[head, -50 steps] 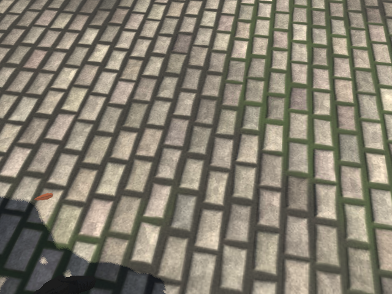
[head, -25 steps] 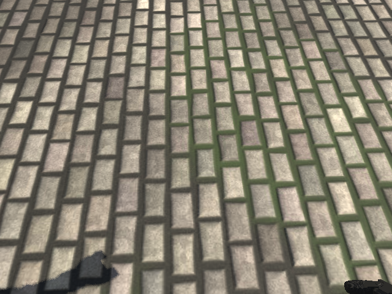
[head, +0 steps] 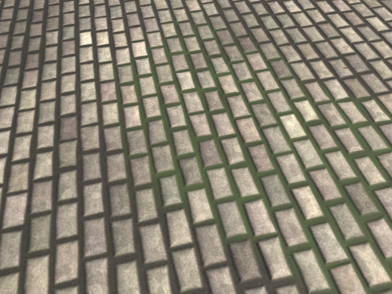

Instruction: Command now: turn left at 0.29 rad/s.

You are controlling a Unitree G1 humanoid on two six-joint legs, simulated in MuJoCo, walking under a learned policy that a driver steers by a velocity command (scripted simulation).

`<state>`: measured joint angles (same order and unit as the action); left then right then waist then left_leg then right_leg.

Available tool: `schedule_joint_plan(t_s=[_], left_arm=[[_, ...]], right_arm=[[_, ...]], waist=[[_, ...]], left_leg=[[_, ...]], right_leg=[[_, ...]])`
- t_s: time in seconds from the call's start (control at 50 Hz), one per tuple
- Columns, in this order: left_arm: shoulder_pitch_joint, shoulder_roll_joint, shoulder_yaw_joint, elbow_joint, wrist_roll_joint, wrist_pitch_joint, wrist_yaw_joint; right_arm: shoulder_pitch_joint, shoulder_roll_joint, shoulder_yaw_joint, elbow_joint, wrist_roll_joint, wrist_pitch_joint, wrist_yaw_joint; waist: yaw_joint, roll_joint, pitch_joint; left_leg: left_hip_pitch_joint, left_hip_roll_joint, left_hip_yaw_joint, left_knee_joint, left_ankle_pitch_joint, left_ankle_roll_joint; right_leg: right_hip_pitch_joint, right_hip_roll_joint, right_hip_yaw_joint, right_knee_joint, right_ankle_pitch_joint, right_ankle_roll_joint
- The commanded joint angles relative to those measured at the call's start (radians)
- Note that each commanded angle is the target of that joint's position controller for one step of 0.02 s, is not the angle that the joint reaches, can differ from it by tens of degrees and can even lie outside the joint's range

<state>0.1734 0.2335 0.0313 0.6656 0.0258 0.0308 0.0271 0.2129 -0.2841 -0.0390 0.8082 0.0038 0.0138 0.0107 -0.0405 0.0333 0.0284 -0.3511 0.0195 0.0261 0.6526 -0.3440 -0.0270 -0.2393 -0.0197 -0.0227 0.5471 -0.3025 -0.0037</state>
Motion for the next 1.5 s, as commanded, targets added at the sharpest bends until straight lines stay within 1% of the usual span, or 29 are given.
schedule_joint_plan(t_s=[0.02,0.08,0.18,0.2,0.22,0.24,0.26,0.3,0.34,0.48,0.56,0.66,0.72,0.74,0.76,0.78,0.8,0.86,0.94,1.0,1.04,1.06,1.08,1.1,1.14,1.2,1.36,1.4,1.5], left_arm=[[0.005,0.191,0.065,-0.056,-0.009,-0.027,0.021],[-0.035,0.194,0.073,-0.054,-0.023,-0.022,0.024],[-0.081,0.209,0.086,-0.036,-0.049,-0.002,0.023],[-0.032,0.189,0.083,-0.012,-0.051,-0.006,0.02],[0.002,0.142,0.072,-0.019,-0.016,-0.011,0.017],[-0.124,0.108,0.054,-0.092,0.003,-0.014,0.025],[-0.146,0.156,0.068,-0.079,-0.009,-0.015,0.028],[-0.113,0.171,0.079,-0.042,-0.022,-0.013,0.034],[-0.092,0.175,0.086,-0.028,-0.017,-0.013,0.04],[-0.102,0.138,0.074,-0.027,-0.026,-0.028,0.03],[-0.112,0.145,0.074,-0.029,-0.03,-0.043,0.017],[-0.082,0.159,0.079,-0.026,-0.038,-0.071,-0.006],[0.005,0.171,0.086,0.003,-0.032,-0.083,-0.018],[0.004,0.225,0.094,-0.009,-0.014,-0.079,-0.015],[-0.031,0.288,0.102,-0.015,0.011,-0.069,-0.013],[-0.024,0.236,0.091,-0.024,0.014,-0.072,-0.014],[-0.052,0.198,0.077,-0.031,0.001,-0.074,-0.012],[-0.087,0.157,0.056,-0.022,-0.028,-0.068,-0.007],[-0.066,0.153,0.049,-0.003,-0.019,-0.053,-0.005],[-0.026,0.195,0.056,0.013,-0.025,-0.038,-0.009],[-0.029,0.181,0.046,0.025,-0.039,-0.037,-0.012],[0.012,0.166,0.038,0.041,-0.037,-0.047,-0.015],[0.027,0.144,0.028,0.042,-0.013,-0.063,-0.022],[0.054,0.099,0.018,0.043,-0.005,-0.073,-0.025],[-0.033,0.141,0.024,0.055,0.001,-0.071,-0.023],[-0.024,0.135,0.024,0.072,-0.012,-0.057,-0.011],[0.006,0.135,0.027,0.151,-0.02,-0.047,-0.001],[-0.021,0.16,0.032,0.149,-0.029,-0.044,0.002],[-0.028,0.168,0.042,0.121,-0.043,-0.033,0.0]], right_arm=[[-0.057,-0.112,-0.044,-0.093,0.014,-0.001,-0.004],[-0.048,-0.078,-0.04,-0.101,0.019,0.015,0.003],[0.013,-0.085,-0.048,-0.112,0.022,0.029,0.026],[0.029,-0.111,-0.059,-0.114,0.012,0.027,0.018],[0.046,-0.229,-0.09,-0.132,0.008,0.023,0.0],[0.087,-0.302,-0.1,-0.145,-0.026,0.007,0.007],[0.092,-0.255,-0.084,-0.154,-0.038,-0.015,0.013],[-0.005,-0.216,-0.075,-0.164,-0.008,-0.03,-0.002],[-0.048,-0.182,-0.06,-0.174,0.013,-0.018,-0.021],[-0.025,-0.194,-0.068,-0.196,0.009,0.006,-0.047],[-0.041,-0.205,-0.075,-0.211,0.005,0.016,-0.044],[-0.074,-0.204,-0.079,-0.23,0.013,0.027,-0.034],[-0.1,-0.171,-0.069,-0.241,0.028,0.036,-0.042],[-0.045,-0.122,-0.054,-0.238,0.012,0.034,-0.042],[-0.009,-0.117,-0.054,-0.249,0.012,0.025,-0.042],[-0.003,-0.195,-0.077,-0.238,-0.006,0.016,-0.043],[0.0,-0.229,-0.092,-0.219,0.003,0.017,-0.041],[-0.001,-0.151,-0.077,-0.184,0.006,0.037,-0.045],[-0.053,-0.073,-0.042,-0.202,0.007,0.033,-0.038],[-0.062,-0.082,-0.039,-0.195,0.012,0.029,-0.033],[-0.002,-0.08,-0.041,-0.16,0.007,0.025,-0.03],[-0.002,-0.104,-0.042,-0.161,-0.004,0.024,-0.032],[0.013,-0.159,-0.049,-0.171,-0.012,0.024,-0.041],[-0.021,-0.171,-0.05,-0.151,-0.021,0.024,-0.038],[-0.049,-0.078,-0.027,-0.16,-0.027,0.011,-0.023],[-0.028,-0.09,-0.025,-0.141,-0.022,-0.009,-0.026],[-0.009,-0.07,-0.015,-0.107,-0.019,-0.021,-0.03],[-0.004,-0.099,-0.026,-0.106,-0.018,-0.021,-0.037],[0.03,-0.154,-0.056,-0.102,-0.008,0.004,-0.066]], waist=[[0.06,-0.229,-0.026],[0.055,-0.162,-0.059],[0.016,-0.163,-0.103],[0.014,-0.103,-0.104],[0.041,0.145,-0.115],[-0.014,0.312,-0.128],[-0.042,0.136,-0.164],[0.012,0.029,-0.107],[0.037,0.051,-0.101],[0.019,0.084,-0.1],[0.009,0.113,-0.078],[0.015,0.129,-0.104],[0.063,0.103,-0.13],[0.031,-0.042,-0.159],[-0.019,-0.277,-0.097],[0.013,-0.253,-0.106],[0.009,-0.187,-0.088],[0.012,-0.152,-0.058],[0.041,-0.209,-0.09],[0.071,-0.23,-0.095],[0.032,-0.201,-0.083],[0.039,-0.165,-0.088],[0.056,-0.058,-0.126],[0.11,0.125,-0.13],[0.055,0.057,-0.077],[0.053,0.055,-0.023],[0.051,0.002,-0.014],[0.037,-0.003,-0.01],[0.026,0.091,-0.02]], left_leg=[[-0.165,0.015,-0.026,0.267,-0.204,0.0],[-0.171,0.036,-0.014,0.254,-0.184,-0.015],[0.045,-0.024,0.08,-0.076,0.082,0.02],[0.132,-0.034,0.033,-0.191,0.227,0.052],[0.29,0.151,-0.258,-0.264,0.596,0.135],[0.315,0.369,-0.602,-0.309,0.801,0.364],[0.342,0.367,-0.557,-0.312,0.738,0.402],[0.3,0.258,-0.4,-0.293,0.584,0.297],[0.257,0.201,-0.347,-0.299,0.587,0.254],[0.268,0.155,-0.377,-0.312,0.397,0.251],[0.195,0.141,-0.445,-0.309,0.284,0.258],[0.206,0.132,-0.546,-0.251,0.42,0.25],[0.162,0.067,-0.517,-0.166,0.375,0.171],[0.073,-0.009,-0.423,-0.028,0.134,0.112],[-0.125,-0.182,-0.244,0.135,-0.253,0.048],[-0.155,-0.132,-0.224,0.37,-0.342,-0.004],[-0.162,-0.113,-0.232,0.471,-0.278,-0.021],[-0.172,-0.108,-0.222,0.505,-0.143,-0.065],[-0.047,-0.048,-0.119,0.2,-0.122,-0.082],[0.058,-0.038,-0.059,-0.024,-0.075,-0.073],[0.186,-0.047,-0.038,-0.295,0.145,-0.038],[0.276,-0.017,-0.089,-0.343,0.254,-0.01],[0.375,0.089,-0.194,-0.298,0.475,0.027],[0.272,0.117,-0.213,-0.241,0.406,0.095],[0.188,0.078,-0.204,-0.268,0.212,0.097],[0.142,0.055,-0.191,-0.266,0.216,0.069],[0.153,0.035,-0.169,-0.26,0.23,0.066],[0.187,0.033,-0.154,-0.248,0.247,0.067],[0.225,0.186,-0.241,-0.281,0.343,0.182]], right_leg=[[0.083,-0.316,0.236,-0.175,0.466,-0.22],[0.141,-0.317,0.181,-0.135,0.606,-0.225],[0.101,-0.274,0.06,-0.015,0.532,-0.147],[0.044,-0.23,0.005,0.077,0.393,-0.085],[-0.168,-0.126,-0.1,0.334,0.062,0.022],[-0.396,0.043,-0.018,0.541,-0.414,0.075],[-0.423,0.017,0.098,0.68,-0.418,0.071],[-0.447,-0.014,0.114,0.666,-0.245,0.059],[-0.4,-0.012,0.115,0.632,-0.123,0.075],[-0.359,0.025,0.123,0.379,-0.017,0.114],[-0.272,0.042,0.131,0.246,-0.033,0.109],[-0.161,0.067,0.13,0.084,-0.057,0.08],[0.038,0.027,0.119,-0.2,0.197,0.036],[0.145,-0.144,0.278,-0.229,0.312,-0.028],[0.159,-0.301,0.489,-0.238,0.529,-0.189],[0.107,-0.387,0.564,-0.24,0.518,-0.3],[0.088,-0.339,0.484,-0.23,0.468,-0.287],[0.092,-0.211,0.31,-0.203,0.435,-0.207],[0.128,-0.162,0.218,-0.185,0.47,-0.202],[0.125,-0.178,0.246,-0.168,0.468,-0.213],[0.082,-0.16,0.232,-0.141,0.45,-0.178],[0.03,-0.147,0.228,-0.142,0.4,-0.127],[-0.035,-0.105,0.175,-0.086,0.304,-0.062],[0.005,-0.024,0.082,-0.112,0.106,-0.001],[0.046,-0.013,0.071,-0.098,0.121,0.047],[0.043,-0.018,0.077,-0.093,0.174,0.038],[0.052,-0.023,0.085,-0.103,0.206,0.05],[0.002,-0.014,0.09,-0.074,0.229,0.045],[-0.141,0.015,0.069,0.118,0.075,0.046]])
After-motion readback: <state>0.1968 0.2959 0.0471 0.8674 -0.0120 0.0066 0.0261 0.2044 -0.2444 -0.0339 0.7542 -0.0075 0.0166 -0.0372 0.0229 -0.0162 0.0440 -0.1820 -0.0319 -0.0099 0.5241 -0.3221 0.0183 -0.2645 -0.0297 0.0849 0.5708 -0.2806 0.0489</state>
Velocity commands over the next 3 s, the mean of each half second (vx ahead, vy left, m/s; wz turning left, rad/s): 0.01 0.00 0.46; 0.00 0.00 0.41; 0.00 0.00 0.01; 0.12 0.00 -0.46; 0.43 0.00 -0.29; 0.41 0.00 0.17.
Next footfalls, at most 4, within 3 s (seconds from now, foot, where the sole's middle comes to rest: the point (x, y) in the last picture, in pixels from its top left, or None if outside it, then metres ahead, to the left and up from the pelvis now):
0.20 left None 0.03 0.12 -0.77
0.74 right None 0.12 -0.08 -0.77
1.06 left None -0.03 0.14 -0.77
2.28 left None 0.31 0.18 -0.77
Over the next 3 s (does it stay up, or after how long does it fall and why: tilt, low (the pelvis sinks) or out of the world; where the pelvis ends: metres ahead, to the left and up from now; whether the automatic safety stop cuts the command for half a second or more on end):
stays up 0.57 0.05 0.01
